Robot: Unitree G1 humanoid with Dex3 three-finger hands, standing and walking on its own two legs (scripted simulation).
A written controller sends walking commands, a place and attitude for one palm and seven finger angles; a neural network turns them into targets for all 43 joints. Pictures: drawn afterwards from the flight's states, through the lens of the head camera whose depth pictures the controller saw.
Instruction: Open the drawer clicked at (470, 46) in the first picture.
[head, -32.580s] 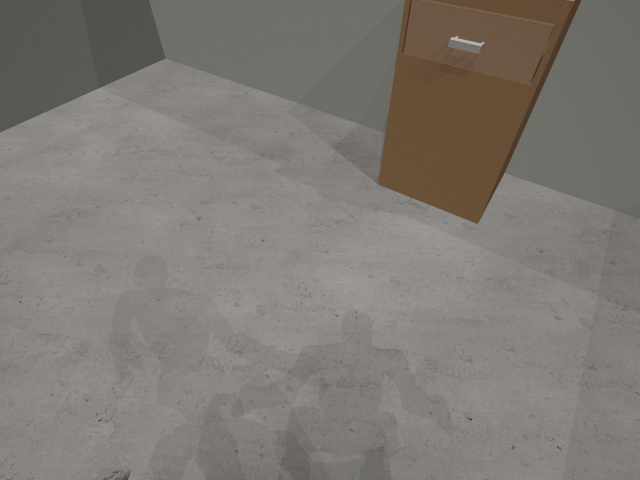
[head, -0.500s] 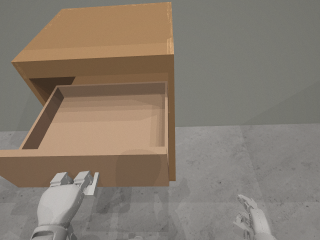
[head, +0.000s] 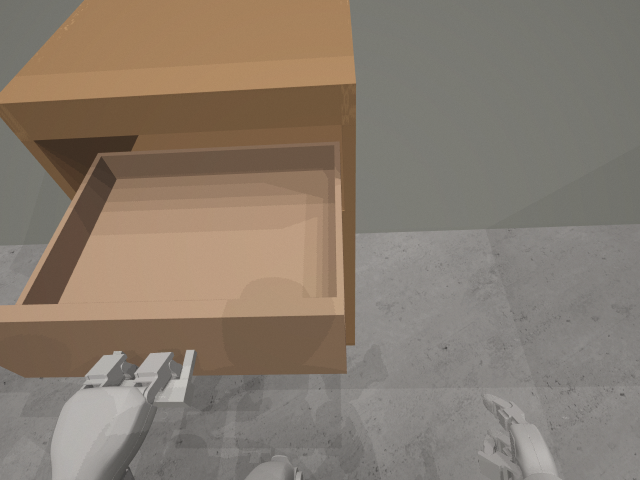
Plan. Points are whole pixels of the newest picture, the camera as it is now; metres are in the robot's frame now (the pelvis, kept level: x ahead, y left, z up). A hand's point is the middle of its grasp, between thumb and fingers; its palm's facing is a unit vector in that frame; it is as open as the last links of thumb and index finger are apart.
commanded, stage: open the thumb to release the handle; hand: left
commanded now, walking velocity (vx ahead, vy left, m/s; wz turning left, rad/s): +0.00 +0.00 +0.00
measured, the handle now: (149, 375) +0.23 +0.22 +0.03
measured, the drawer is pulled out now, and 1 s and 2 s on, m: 0.30 0.23 0.21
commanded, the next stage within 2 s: lift the hand off the handle in 0.52 s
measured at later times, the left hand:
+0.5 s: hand (154, 402) +0.21 +0.22 +0.01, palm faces -0.04 -0.09 -1.00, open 14.4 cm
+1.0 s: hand (159, 378) +0.23 +0.22 +0.01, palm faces -0.03 -0.07 -1.00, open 14.5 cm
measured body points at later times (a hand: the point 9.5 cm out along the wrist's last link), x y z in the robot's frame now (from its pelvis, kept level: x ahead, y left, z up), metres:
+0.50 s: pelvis -0.04 -0.02 +0.01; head -0.02 -0.05 +0.46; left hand +0.20 +0.22 +0.07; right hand +0.15 -0.26 -0.09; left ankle +0.03 +0.13 -0.68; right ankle -0.05 -0.11 -0.68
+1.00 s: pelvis -0.03 -0.02 +0.01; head +0.00 -0.06 +0.46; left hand +0.23 +0.22 +0.07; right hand +0.14 -0.25 -0.11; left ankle +0.03 +0.13 -0.68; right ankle -0.05 -0.11 -0.68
